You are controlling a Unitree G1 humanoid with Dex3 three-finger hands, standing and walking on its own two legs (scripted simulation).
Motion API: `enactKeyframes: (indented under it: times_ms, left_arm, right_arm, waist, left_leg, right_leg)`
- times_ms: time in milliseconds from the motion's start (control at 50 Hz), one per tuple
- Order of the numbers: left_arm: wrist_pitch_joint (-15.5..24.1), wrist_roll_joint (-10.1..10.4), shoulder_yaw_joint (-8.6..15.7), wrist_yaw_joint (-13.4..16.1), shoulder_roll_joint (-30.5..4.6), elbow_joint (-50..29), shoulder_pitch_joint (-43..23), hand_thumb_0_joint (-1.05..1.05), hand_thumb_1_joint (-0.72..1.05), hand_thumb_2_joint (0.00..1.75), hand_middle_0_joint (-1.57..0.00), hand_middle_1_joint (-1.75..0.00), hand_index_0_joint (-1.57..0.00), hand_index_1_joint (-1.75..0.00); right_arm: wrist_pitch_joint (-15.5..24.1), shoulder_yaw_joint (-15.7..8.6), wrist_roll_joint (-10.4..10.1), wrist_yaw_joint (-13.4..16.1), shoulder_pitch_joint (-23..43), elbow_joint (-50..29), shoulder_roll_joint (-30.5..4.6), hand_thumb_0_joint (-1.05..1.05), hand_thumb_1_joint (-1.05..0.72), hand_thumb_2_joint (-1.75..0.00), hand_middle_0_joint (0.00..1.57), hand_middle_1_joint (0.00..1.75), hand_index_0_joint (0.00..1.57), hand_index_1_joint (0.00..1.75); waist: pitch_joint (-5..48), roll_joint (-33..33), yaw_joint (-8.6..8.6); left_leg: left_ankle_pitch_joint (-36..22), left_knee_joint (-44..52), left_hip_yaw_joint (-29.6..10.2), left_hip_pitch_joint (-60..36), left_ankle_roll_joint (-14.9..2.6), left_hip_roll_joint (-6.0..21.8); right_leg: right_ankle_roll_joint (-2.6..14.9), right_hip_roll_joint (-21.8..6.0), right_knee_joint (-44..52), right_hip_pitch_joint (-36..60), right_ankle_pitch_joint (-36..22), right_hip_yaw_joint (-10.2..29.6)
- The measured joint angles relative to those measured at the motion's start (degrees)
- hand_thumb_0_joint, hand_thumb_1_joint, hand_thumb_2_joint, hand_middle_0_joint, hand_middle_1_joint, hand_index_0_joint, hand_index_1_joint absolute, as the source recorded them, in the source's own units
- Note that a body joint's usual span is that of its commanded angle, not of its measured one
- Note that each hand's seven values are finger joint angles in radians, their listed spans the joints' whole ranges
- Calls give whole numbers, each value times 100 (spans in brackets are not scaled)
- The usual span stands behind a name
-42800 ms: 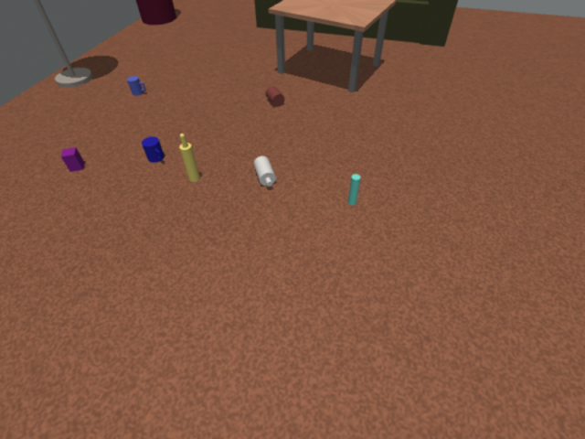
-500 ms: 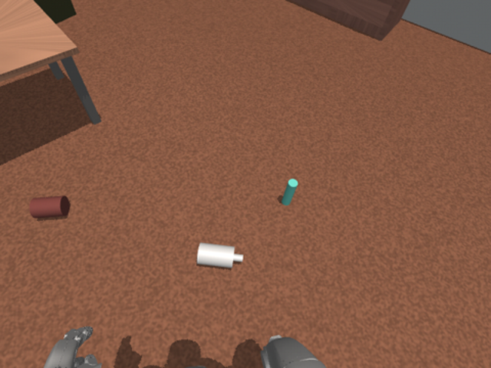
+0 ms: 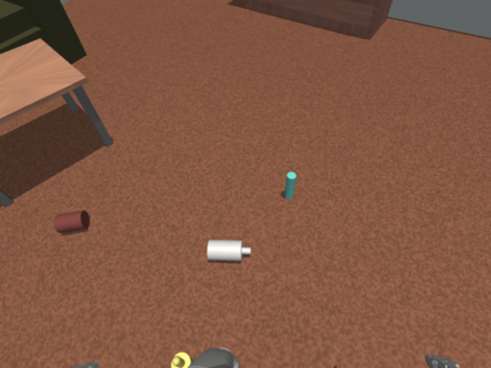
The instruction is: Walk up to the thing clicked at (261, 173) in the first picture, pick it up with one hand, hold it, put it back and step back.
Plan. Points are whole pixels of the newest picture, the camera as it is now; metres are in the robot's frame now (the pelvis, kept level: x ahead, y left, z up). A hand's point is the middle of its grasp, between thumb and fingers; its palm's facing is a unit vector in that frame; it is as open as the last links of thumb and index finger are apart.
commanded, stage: step back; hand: left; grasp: from above
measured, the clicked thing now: (229, 250) +0.63 +0.14 -0.72
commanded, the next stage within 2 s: none
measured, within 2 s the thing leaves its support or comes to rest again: neither
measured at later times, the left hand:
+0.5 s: hand out of the picture -0.06 +0.27 -0.15, palm faces +0.04 -0.92 -0.38, open 7.4 cm
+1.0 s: hand out of the picture -0.19 +0.22 -0.15, palm faces +0.08 -0.91 -0.41, open 7.4 cm
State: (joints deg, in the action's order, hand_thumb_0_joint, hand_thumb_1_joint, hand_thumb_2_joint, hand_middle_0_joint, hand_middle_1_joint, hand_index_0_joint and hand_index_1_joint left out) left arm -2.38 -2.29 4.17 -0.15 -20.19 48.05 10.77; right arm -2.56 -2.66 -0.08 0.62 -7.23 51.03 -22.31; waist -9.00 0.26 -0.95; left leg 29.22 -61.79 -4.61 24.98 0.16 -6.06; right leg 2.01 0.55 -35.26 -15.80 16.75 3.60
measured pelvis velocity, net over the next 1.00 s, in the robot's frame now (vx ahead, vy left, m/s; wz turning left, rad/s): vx -0.32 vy -0.06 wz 0.10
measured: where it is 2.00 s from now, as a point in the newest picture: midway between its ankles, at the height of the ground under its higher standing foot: outside the picture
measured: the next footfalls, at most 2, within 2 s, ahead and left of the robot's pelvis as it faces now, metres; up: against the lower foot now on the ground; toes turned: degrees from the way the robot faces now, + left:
left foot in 0.22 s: -0.07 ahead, +0.13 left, +0.00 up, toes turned +2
right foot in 0.60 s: -0.15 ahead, -0.17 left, +0.00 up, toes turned +4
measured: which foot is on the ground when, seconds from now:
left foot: up 0.00-0.20, down 0.22-0.62, up 0.64-0.94, down 0.96-1.00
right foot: down 0.00-0.24, up 0.26-0.58, down 0.60-1.00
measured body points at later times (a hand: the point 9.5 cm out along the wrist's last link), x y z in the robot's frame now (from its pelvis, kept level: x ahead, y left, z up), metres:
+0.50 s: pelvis -0.14 -0.01 +0.00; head -0.09 +0.01 +0.44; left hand -0.06 +0.31 -0.13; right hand -0.01 -0.32 -0.10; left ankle -0.11 +0.13 -0.73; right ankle -0.17 -0.17 -0.66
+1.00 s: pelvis -0.32 -0.06 -0.02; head -0.25 -0.06 +0.42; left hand -0.19 +0.26 -0.12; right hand -0.21 -0.37 -0.14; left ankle -0.33 +0.06 -0.73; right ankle -0.19 -0.17 -0.73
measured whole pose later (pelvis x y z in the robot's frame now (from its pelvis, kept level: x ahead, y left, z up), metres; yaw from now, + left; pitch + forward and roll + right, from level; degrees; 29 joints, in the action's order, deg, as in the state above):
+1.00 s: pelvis -0.32 -0.06 -0.02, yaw +6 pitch -4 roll +3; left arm -3.1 -1.7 4.0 1.2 -22.4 42.4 4.4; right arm -1.8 -2.3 1.6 1.2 -11.1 50.4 -20.9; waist -12.8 3.1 -0.2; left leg 21.4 -39.1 -0.9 14.1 -0.4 -3.9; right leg 0.5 -4.0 -41.7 -26.6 11.7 0.0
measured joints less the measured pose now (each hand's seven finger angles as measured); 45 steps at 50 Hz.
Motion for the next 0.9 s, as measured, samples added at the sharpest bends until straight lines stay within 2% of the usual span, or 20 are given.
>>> enactKeyframes:
  times_ms: [40,100,160,200,240,260,280,320,360,420,500,540,580,620,640,660,700,760,820,900]
  left_arm:
    - [-4,-2,-10,21,34,-90,-47,0,90,90,-20,-30,-21,-30]
    - [4,-21,-31,53,52,-287,-171,0,90,90,-20,-30,-21,-30]
    - [2,-20,-45,79,24,-490,-341,0,90,90,-20,-30,-21,-30]
    - [-28,20,-55,71,-30,-599,-436,0,90,90,-20,-30,-21,-30]
    - [-100,70,-29,52,-165,-605,-533,0,90,90,-20,-30,-21,-30]
    - [-142,88,-9,48,-198,-565,-513,0,90,90,-20,-30,-21,-30]
    - [-181,85,7,53,-185,-501,-462,0,90,90,-20,-30,-20,-30]
    - [-250,56,9,47,-145,-356,-390,0,90,90,-20,-30,-20,-30]
    - [-250,95,41,28,-165,-312,-285,0,90,90,-20,-30,-20,-30]
    - [-191,116,123,12,-249,-318,-104,0,90,90,-20,-30,-20,-30]
    - [-162,97,192,35,-355,-243,26,0,90,90,-20,-30,-20,-30]
    - [-140,95,194,30,-385,-179,51,0,90,90,-20,-30,-20,-30]
    - [-90,91,178,17,-383,-101,65,0,90,90,-20,-30,-20,-30]
    - [-23,60,152,17,-225,55,-1,0,90,90,-20,-30,-20,-30]
    - [-9,26,110,-7,-113,99,-14,0,90,90,-20,-30,-20,-30]
    - [-8,5,58,-44,-53,88,25,0,90,90,-20,-30,-20,-30]
    - [-19,-18,-2,-70,-8,37,117,0,90,90,-20,-30,-20,-30]
    - [-31,-20,-33,-38,64,-23,149,1,90,90,-20,-30,-21,-30]
    - [-12,-42,-18,22,53,-151,12,1,90,90,-20,-30,-21,-30]
    - [31,-44,-10,116,-15,-428,-285,0,90,90,-20,-30,-21,-30]
  right_arm:
    - [37,10,-6,29,-87,-24,-83,1,-91,-90,20,30,20,30]
    - [64,25,-14,80,-180,-59,-188,1,-91,-90,20,30,20,30]
    - [82,24,17,110,-236,-81,-201,1,-91,-90,20,30,20,30]
    - [126,22,63,102,-273,-94,-166,1,-91,-90,20,30,20,30]
    - [148,5,133,92,-201,-29,29,1,-91,-90,20,30,20,30]
    - [144,27,181,61,-204,-33,118,1,-91,-90,20,30,20,30]
    - [142,58,203,18,-244,-63,157,1,-91,-90,20,30,20,30]
    - [170,92,228,-13,-332,-98,187,1,-91,-90,20,30,20,30]
    - [168,123,257,0,-378,-107,224,1,-90,-90,21,30,20,30]
    - [181,115,231,18,-318,-189,240,1,-90,-90,21,30,21,30]
    - [220,78,201,54,-109,-421,183,1,-90,-90,21,30,21,30]
    - [224,69,204,51,11,-543,121,1,-90,-90,21,30,21,30]
    - [191,61,190,37,117,-633,29,1,-90,-90,21,30,21,30]
    - [113,13,140,40,259,-618,-139,1,-90,-90,21,30,21,30]
    - [63,-26,108,56,275,-579,-212,1,-90,-90,21,30,20,30]
    - [13,-56,81,91,239,-530,-227,1,-90,-90,21,30,20,30]
    - [-50,-78,40,126,145,-409,-178,1,-90,-90,20,30,20,30]
    - [-20,-36,-13,107,-51,-332,-200,1,-91,-90,20,30,20,30]
    - [34,-3,5,129,-255,-288,-202,1,-91,-90,20,30,20,30]
    - [42,24,62,137,-388,-188,-131,1,-91,-90,20,30,20,30]
  waist:
    - [48,-3,-6]
    - [14,-47,20]
    - [-105,-45,95]
    - [-178,4,148]
    - [-355,371,84]
    - [-360,499,32]
    - [-295,477,64]
    - [-177,274,223]
    - [-52,211,198]
    - [34,232,61]
    - [-56,237,-20]
    - [-122,220,-42]
    - [-152,159,-61]
    - [-278,-221,6]
    - [-304,-443,90]
    - [-229,-485,99]
    - [-70,-291,-46]
    - [69,-187,-54]
    - [87,-189,-13]
    - [-86,-203,64]
  left_leg:
    - [-25,-329,-185,-46,34,-80]
    - [29,10,-224,-358,100,46]
    - [40,1131,-39,-807,104,312]
    - [-448,2265,118,-1193,58,473]
    - [-813,2697,322,-1406,-27,312]
    - [-844,2696,409,-1408,-49,276]
    - [-850,2640,389,-1341,-67,338]
    - [-933,2619,176,-1225,-86,539]
    - [-1117,2807,132,-1181,-64,680]
    - [-1322,2954,229,-1061,-10,803]
    - [-1431,2788,344,-792,23,912]
    - [-1449,2612,414,-619,73,965]
    - [-1431,2353,463,-399,162,1032]
    - [-1388,2023,281,-207,200,1244]
    - [-1328,1892,33,-117,95,1240]
    - [-857,1577,-159,15,40,1038]
    - [-89,596,-198,218,9,529]
    - [-38,-347,-259,273,-14,83]
    - [-50,-386,-259,43,47,18]
    - [122,695,-102,-499,109,219]
  right_leg:
    - [-18,-25,180,-114,-200,-25]
    - [-28,-16,282,-314,-410,-128]
    - [-61,-46,192,-517,-517,-314]
    - [-104,-87,-41,-689,-500,-434]
    - [-159,-266,-326,-802,-473,-282]
    - [-145,-227,-478,-866,-205,-122]
    - [-158,-52,-819,-960,373,7]
    - [-178,351,-1890,-1118,1102,171]
    - [-157,601,-2788,-1215,1186,397]
    - [-212,654,-3357,-1130,1105,615]
    - [-379,390,-2625,-657,1183,589]
    - [-395,193,-1878,-378,1164,432]
    - [-344,34,-902,-44,827,220]
    - [-271,196,-389,179,495,-24]
    - [-227,290,-375,191,449,-172]
    - [-188,259,-442,98,439,-208]
    - [-127,60,-519,-107,372,-27]
    - [-116,-126,-233,-235,60,43]
    - [-105,-165,-97,-430,-186,-55]
    - [-88,-175,-148,-697,-406,-328]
